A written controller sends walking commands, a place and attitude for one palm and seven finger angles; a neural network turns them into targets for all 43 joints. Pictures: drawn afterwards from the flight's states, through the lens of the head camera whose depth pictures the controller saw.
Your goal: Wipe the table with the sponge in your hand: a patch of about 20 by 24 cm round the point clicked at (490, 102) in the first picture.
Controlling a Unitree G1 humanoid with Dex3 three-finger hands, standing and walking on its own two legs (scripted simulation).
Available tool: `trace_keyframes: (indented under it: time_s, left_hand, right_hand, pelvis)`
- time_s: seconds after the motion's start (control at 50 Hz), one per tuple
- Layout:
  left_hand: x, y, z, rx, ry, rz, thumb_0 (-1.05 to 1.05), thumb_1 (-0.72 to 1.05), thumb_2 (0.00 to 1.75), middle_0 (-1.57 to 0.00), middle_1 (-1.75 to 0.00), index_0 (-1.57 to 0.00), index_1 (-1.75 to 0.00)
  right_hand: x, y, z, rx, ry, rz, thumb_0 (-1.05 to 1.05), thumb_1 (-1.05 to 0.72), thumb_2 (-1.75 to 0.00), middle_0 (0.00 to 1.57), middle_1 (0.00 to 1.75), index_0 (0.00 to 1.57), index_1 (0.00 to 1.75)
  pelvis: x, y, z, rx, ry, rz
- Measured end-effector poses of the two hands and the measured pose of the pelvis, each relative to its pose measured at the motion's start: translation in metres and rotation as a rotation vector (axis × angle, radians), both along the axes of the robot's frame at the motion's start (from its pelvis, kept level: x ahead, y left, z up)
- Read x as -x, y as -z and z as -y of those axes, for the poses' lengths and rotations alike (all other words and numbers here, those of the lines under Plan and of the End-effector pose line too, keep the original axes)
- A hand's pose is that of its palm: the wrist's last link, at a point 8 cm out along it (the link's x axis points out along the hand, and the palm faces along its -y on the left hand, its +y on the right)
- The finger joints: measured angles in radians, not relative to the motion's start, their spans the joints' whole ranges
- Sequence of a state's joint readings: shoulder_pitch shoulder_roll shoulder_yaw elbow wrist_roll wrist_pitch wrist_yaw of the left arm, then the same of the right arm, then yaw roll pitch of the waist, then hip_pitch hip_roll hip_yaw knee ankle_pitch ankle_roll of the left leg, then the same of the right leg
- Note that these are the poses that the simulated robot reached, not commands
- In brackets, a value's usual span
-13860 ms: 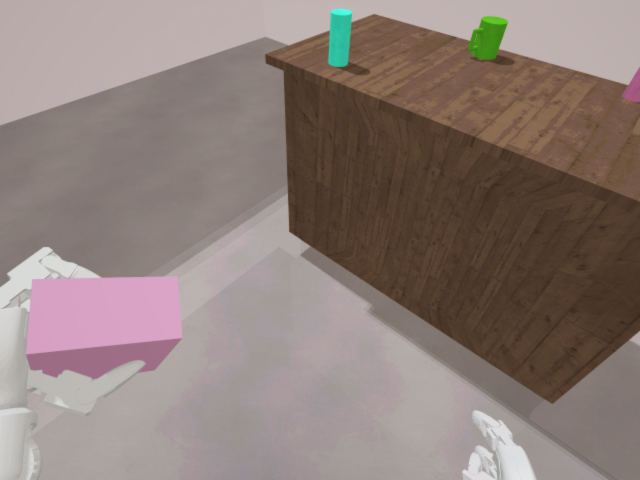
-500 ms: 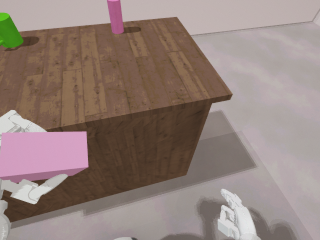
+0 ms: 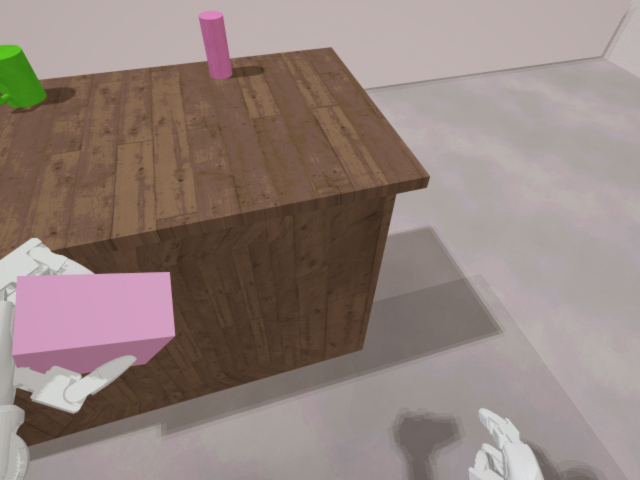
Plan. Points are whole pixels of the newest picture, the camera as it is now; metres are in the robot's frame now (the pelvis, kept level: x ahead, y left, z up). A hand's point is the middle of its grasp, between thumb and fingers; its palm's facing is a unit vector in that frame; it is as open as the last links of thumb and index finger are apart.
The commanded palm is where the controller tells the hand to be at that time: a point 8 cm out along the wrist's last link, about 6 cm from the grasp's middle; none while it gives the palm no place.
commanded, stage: come to a stop and stand still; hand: left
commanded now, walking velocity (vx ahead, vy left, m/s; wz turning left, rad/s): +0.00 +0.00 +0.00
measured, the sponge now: (114, 326) +0.22 +0.21 +0.15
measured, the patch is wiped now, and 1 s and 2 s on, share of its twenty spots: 0.00 0.00 0.00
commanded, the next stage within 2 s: look again from close up in 0.28 s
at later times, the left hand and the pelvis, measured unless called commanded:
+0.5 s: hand (13, 285) +0.23 +0.29 +0.19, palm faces +0.46 -0.78 -0.42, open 10.0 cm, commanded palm +0.15 +0.29 +0.18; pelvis -0.02 +0.02 +0.00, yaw -1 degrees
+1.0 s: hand (37, 260) +0.28 +0.31 +0.17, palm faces +0.40 -0.86 -0.33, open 10.0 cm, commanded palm +0.22 +0.34 +0.18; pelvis +0.05 +0.07 +0.00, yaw -1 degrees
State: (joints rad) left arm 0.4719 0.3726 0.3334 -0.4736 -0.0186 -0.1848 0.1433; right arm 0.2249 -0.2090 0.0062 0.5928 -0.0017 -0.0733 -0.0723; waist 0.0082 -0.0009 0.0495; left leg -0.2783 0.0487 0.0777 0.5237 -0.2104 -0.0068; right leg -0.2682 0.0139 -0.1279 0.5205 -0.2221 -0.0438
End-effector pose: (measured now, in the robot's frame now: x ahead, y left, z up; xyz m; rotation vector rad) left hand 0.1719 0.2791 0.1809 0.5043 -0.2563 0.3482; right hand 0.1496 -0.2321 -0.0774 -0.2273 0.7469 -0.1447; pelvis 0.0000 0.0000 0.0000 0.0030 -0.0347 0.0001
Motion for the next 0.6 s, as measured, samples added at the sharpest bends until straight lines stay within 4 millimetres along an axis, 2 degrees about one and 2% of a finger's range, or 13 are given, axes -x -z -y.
trace_keyframes:
  time_s: [0.1, 0.18, 0.38, 0.44, 0.5, 0.6]
  left_hand:
    - [0.01, 0.0, 0.012, 0.027, 0.0, -0.003, -0.01, -0.49, 1.01, -0.75, -1.35, -0.76, -1.35]
    - [0.013, 0.0, 0.012, 0.035, 0.007, 0.0, -0.01, -0.49, 1.01, -0.75, -1.35, -0.76, -1.35]
    - [0.008, 0.005, -0.005, 0.039, 0.001, -0.018, -0.01, -0.49, 1.01, -0.75, -1.35, -0.76, -1.35]
    - [-0.008, -0.017, -0.029, -0.114, 0.014, 0.063, -0.01, -0.49, 1.01, -0.75, -1.35, -0.76, -1.35]
    - [-0.019, -0.022, -0.051, -0.054, -0.028, 0.118, -0.01, -0.49, 1.01, -0.75, -1.35, -0.76, -1.35]
    - [-0.021, -0.003, -0.039, 0.036, 0.067, 0.054, -0.01, -0.49, 1.01, -0.75, -1.35, -0.76, -1.35]
  right_hand:
    - [0.003, 0.006, -0.005, -0.035, -0.026, 0.0, 0.01, -0.9, -0.89, 0.2, 0.3, 0.2, 0.3]
    - [0.009, 0.009, -0.009, -0.041, -0.025, -0.013, 0.01, -0.9, -0.89, 0.2, 0.3, 0.2, 0.3]
    - [0.021, 0.003, -0.015, -0.011, -0.015, -0.043, 0.01, -0.9, -0.89, 0.2, 0.3, 0.21, 0.3]
    - [0.023, 0.005, -0.017, 0.014, -0.059, -0.053, 0.01, -0.9, -0.89, 0.2, 0.3, 0.2, 0.3]
    - [0.021, 0.001, -0.022, -0.008, -0.054, -0.024, 0.01, -0.9, -0.89, 0.2, 0.3, 0.2, 0.3]
    - [0.013, -0.014, -0.033, -0.005, -0.014, 0.048, 0.01, -0.9, -0.89, 0.2, 0.3, 0.21, 0.3]
  pelvis:
    - [0.007, 0.0, 0.004, 0.001, 0.003, -0.002]
    - [0.011, 0.001, 0.003, 0.006, 0.0, 0.011]
    - [0.011, -0.003, -0.007, 0.014, 0.008, 0.008]
    - [0.015, -0.001, -0.007, 0.019, 0.0, -0.001]
    - [0.015, -0.002, -0.016, 0.022, 0.018, 0.003]
    - [0.003, -0.006, -0.038, 0.017, 0.041, -0.008]
